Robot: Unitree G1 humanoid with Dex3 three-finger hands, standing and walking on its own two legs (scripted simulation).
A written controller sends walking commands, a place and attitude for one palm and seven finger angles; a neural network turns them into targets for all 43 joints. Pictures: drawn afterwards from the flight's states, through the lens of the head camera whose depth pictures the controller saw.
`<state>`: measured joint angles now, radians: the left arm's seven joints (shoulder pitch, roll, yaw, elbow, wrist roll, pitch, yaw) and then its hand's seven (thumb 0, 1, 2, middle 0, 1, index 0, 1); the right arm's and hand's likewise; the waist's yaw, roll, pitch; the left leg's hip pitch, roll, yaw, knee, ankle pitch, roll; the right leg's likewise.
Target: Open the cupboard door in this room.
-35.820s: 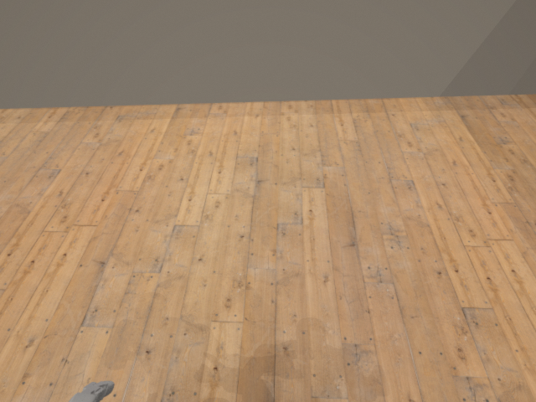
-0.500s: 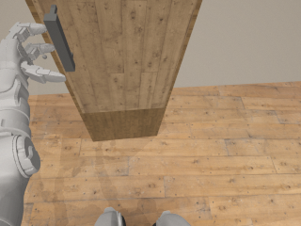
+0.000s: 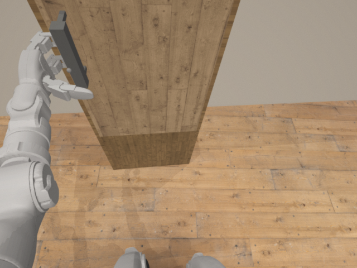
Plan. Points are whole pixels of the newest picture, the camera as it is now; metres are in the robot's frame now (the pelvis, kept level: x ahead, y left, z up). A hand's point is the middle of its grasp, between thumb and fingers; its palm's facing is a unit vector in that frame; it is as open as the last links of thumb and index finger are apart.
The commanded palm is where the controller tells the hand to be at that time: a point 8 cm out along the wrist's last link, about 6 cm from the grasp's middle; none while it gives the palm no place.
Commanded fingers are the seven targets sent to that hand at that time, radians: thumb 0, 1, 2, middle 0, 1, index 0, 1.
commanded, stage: slide the fingers in behind the handle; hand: left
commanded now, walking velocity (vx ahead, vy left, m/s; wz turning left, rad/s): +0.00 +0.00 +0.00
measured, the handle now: (73, 52) +0.57 +0.19 +0.12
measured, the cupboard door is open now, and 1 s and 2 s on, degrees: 0 0 8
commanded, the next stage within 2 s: close the thumb around the handle in 0.72 s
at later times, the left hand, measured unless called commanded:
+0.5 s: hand (75, 69) +0.52 +0.18 +0.12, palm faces +0.04 -1.00 +0.01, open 13.9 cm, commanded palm +0.49 +0.23 +0.11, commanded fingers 0.00 -0.50 0.30 -0.30 -1.20 -0.30 -1.20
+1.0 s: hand (73, 72) +0.51 +0.18 +0.12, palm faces +0.01 -1.00 +0.01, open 13.1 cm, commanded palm +0.49 +0.23 +0.11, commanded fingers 0.00 0.06 0.54 -0.34 -1.26 -0.34 -1.26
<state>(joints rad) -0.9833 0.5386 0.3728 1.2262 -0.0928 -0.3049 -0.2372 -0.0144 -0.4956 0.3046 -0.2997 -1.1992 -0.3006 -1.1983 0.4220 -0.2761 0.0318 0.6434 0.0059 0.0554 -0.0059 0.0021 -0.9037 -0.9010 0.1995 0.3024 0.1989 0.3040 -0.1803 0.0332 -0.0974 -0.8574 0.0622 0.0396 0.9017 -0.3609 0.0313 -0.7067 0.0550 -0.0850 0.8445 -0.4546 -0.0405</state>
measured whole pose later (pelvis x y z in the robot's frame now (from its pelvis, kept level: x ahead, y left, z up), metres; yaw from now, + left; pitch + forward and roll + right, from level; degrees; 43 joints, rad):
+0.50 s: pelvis +0.00 +0.00 +0.00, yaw +0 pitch +18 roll -2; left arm -0.97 0.52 0.39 1.23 -0.09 -0.32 -0.20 -0.01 -0.49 0.30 -0.30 -1.20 -0.30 -1.20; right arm 0.43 -0.27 0.03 0.64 0.01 0.05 0.00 0.00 -0.90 -0.90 0.20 0.30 0.20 0.30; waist -0.19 0.03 -0.09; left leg -0.84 0.07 0.04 0.89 -0.35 0.03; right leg -0.70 0.06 -0.08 0.84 -0.45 -0.05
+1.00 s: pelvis +0.00 +0.01 +0.00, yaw +0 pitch +17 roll -3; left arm -0.96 0.47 0.34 1.20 -0.10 -0.33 -0.18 -0.01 -0.36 0.36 -0.31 -1.21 -0.31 -1.21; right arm 0.43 -0.27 0.03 0.65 0.00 0.05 0.01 0.00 -0.90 -0.90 0.20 0.30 0.20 0.30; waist -0.17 0.04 -0.11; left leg -0.85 0.05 0.05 0.90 -0.36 0.05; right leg -0.70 0.04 -0.07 0.84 -0.45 -0.02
